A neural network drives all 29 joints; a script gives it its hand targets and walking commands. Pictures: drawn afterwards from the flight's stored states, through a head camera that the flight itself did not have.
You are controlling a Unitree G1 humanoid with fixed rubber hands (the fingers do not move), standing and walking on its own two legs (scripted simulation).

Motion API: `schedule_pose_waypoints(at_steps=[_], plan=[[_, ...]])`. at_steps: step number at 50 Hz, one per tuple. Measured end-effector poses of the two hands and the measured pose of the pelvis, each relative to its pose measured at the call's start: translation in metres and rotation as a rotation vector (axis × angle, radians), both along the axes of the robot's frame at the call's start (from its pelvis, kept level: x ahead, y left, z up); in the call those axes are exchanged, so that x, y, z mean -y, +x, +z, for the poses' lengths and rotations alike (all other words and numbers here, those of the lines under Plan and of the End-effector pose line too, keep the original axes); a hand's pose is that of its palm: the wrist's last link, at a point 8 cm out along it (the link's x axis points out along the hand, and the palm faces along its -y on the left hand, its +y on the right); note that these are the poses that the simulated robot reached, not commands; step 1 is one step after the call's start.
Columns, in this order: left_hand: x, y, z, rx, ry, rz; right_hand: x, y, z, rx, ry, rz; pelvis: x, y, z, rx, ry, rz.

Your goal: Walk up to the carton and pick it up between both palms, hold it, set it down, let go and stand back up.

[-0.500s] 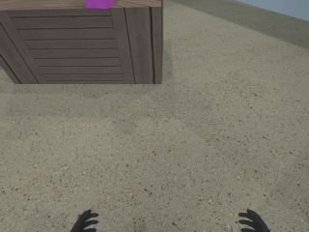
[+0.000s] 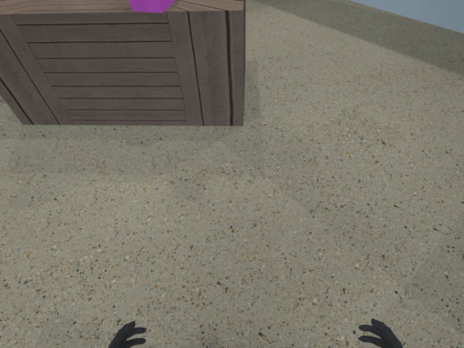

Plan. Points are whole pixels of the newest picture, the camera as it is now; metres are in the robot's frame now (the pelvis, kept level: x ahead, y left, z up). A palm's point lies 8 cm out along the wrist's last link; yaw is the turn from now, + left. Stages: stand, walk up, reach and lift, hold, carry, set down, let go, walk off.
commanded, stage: stand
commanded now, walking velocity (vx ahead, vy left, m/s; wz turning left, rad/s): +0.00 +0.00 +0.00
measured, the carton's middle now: out of the picture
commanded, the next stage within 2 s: walk up in 0.60 s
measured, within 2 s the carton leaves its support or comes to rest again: neither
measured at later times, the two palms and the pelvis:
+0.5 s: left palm out of the picture +0.09 +0.25 -0.10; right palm out of the picture +0.10 -0.24 -0.10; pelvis +0.00 +0.00 +0.00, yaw +0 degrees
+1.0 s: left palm out of the picture +0.04 +0.29 -0.10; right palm out of the picture +0.11 -0.23 -0.10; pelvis +0.02 +0.03 +0.00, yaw +3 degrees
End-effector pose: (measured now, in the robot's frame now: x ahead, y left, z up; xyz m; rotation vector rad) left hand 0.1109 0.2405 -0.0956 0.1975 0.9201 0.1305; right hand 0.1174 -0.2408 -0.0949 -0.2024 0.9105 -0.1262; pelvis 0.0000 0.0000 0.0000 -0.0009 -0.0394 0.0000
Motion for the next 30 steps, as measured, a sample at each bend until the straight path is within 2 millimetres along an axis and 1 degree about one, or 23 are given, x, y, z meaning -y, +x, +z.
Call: schedule_pose_waypoints(at_steps=[30], plan=[[-0.005, -0.02, -0.002, -0.042, 0.007, 0.005, 0.001, -0.018, -0.003, -0.038, -0.002, -0.003, -0.002, -0.005, 0.003, 0.003, 0.0, 0.001]])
